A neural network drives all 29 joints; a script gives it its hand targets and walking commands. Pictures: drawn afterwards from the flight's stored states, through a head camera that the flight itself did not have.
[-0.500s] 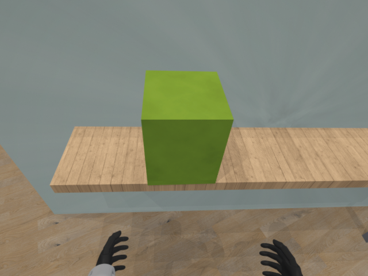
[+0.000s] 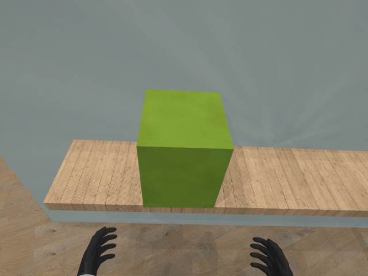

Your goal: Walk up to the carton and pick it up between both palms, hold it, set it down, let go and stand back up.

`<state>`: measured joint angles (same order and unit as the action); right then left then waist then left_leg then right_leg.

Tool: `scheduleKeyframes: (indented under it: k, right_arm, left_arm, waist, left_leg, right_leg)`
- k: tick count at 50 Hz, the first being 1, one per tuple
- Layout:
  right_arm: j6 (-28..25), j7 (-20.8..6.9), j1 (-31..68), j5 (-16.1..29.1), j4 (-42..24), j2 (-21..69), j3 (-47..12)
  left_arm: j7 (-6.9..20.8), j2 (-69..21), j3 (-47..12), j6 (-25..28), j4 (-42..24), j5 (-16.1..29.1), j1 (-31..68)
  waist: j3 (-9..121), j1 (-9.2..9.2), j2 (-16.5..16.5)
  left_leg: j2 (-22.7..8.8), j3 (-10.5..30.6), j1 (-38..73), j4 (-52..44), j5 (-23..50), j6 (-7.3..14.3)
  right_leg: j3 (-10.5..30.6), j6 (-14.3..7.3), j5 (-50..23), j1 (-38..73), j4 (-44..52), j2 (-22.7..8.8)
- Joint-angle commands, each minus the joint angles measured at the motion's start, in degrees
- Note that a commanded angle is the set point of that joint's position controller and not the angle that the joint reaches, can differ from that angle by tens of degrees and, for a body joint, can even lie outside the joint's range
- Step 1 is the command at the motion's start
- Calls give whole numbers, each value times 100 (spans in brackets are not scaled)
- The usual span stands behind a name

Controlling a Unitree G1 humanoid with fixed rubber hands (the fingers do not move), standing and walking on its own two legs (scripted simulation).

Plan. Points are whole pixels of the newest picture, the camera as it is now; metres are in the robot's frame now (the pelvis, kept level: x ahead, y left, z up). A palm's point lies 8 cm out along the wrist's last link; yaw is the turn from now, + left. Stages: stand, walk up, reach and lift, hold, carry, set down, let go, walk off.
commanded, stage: reach and lift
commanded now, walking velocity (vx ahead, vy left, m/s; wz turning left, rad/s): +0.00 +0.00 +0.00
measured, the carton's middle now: (181, 150) +0.46 +0.05 +0.02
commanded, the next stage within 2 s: none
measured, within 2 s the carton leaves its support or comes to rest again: neither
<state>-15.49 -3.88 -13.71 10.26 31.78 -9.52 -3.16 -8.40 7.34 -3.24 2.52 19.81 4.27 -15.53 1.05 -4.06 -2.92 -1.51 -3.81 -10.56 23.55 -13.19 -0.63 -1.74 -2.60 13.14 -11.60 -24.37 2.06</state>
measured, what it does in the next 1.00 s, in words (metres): stands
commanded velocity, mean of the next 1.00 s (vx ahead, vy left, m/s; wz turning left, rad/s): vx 0.00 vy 0.00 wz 0.00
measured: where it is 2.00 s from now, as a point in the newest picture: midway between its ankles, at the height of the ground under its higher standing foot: outside the picture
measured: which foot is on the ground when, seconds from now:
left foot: down 0.00-1.00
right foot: down 0.00-1.00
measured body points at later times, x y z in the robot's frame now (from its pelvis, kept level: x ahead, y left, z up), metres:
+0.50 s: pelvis +0.00 +0.00 +0.00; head +0.00 +0.01 +0.45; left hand +0.23 +0.22 -0.03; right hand +0.24 -0.19 -0.03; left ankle -0.01 +0.12 -0.74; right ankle +0.00 -0.09 -0.74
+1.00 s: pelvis -0.01 +0.00 +0.01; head -0.01 +0.02 +0.45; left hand +0.29 +0.23 +0.04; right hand +0.32 -0.17 +0.04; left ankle -0.01 +0.12 -0.74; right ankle +0.00 -0.09 -0.74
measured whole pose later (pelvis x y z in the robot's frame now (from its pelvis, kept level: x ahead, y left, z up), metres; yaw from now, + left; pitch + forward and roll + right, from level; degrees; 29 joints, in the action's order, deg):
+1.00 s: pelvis -0.01 +0.00 +0.01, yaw -1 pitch +0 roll +0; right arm -1.5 0.9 14.2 15.7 32.5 -12.5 -4.2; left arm -7.7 9.6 4.3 -8.8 20.7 7.9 11.0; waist 0.3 -3.8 -2.6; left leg -2.0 -4.3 -9.7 19.1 -9.7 -0.7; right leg -1.2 -2.9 8.8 -10.5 -18.9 2.7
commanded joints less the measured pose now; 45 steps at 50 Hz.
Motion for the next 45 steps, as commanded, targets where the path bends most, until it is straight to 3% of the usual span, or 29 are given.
scheduleKeyframes:
  k: [1, 8, 17, 21, 31, 45]
  right_arm:
    - [-267, 89, 436, 13, -1284, -730, 359]
    - [-503, 166, 626, 100, -1486, -736, 200]
    - [-1186, 175, 1386, 343, -873, -834, -104]
    - [-1298, 167, 1923, 474, -559, -892, -225]
    - [-541, 279, 3075, 703, -847, -1071, -178]
    - [871, 475, 4561, 578, -1192, -1176, 232]
  left_arm:
    - [6, 492, 43, 503, -1375, 163, 923]
    - [83, 727, 93, 1186, -959, 428, 1082]
    - [170, 814, 347, 2158, 223, 547, 1631]
    - [177, 818, 429, 2272, 406, 592, 2072]
    - [81, 840, 633, 1096, -491, 450, 3031]
    - [82, 788, 880, -595, -1264, 285, 4271]
  waist:
    - [713, 162, 191]
    - [758, 134, 291]
    - [921, 90, 128]
    - [1038, 121, 131]
    - [1567, 122, 283]
    - [1721, 64, 366]
  left_leg:
    - [278, -24, 29, -391, 1124, -197]
    - [274, 14, -200, -232, 1269, -196]
    - [320, 75, -594, -102, 1249, -125]
    - [310, 75, -634, -155, 1122, -148]
    - [250, 35, -21, -360, 1440, -230]
    - [136, 52, 597, -653, 1394, -103]
  right_leg:
    - [444, 396, -1193, 514, 538, -18]
    - [447, 361, -1527, 744, 359, -35]
    - [601, 395, -2113, 1071, 58, -83]
    - [633, 400, -2099, 1080, 42, -81]
    - [492, 415, -2292, 1157, 346, -20]
    - [361, 343, -1599, 829, 785, -39]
